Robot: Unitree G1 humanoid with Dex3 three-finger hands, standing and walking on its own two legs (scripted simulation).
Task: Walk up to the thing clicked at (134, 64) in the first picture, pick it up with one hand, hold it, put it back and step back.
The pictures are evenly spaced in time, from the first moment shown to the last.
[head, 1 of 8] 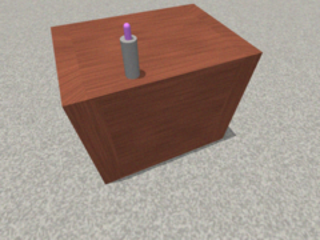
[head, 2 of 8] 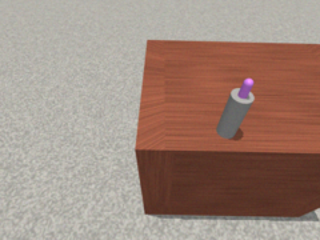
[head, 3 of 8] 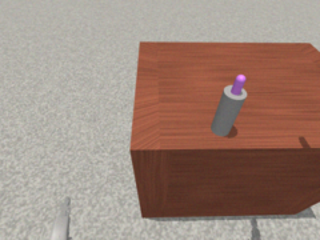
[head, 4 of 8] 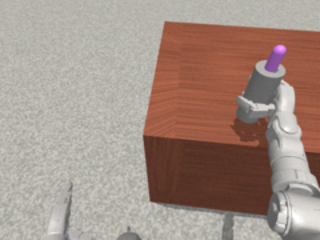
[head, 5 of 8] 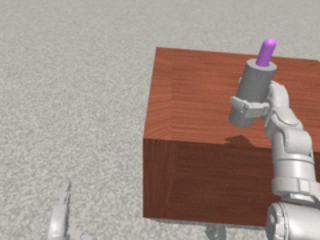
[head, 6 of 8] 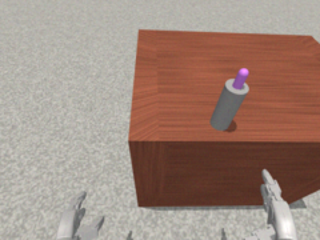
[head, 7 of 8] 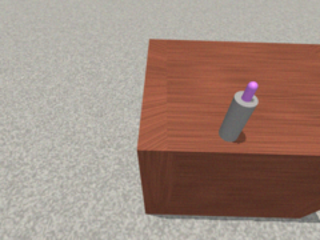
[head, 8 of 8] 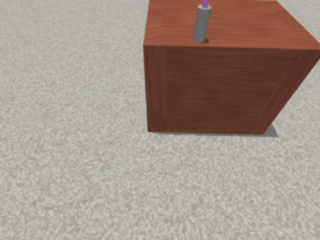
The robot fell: no
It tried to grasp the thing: yes
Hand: right
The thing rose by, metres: 0.22
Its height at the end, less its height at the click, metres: +0.00
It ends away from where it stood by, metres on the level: 0.01
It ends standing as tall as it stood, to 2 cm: yes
